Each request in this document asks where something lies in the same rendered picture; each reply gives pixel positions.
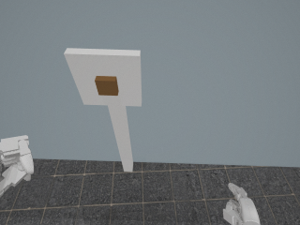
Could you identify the robot right hand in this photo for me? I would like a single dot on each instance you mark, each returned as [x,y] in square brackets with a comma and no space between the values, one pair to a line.
[236,213]

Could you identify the button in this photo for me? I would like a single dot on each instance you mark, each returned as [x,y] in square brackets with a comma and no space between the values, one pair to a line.
[107,85]

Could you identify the panel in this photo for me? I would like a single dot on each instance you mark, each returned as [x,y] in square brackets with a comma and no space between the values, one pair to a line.
[125,65]

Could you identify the robot left hand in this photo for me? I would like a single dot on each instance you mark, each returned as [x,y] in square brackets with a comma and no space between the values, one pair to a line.
[15,154]

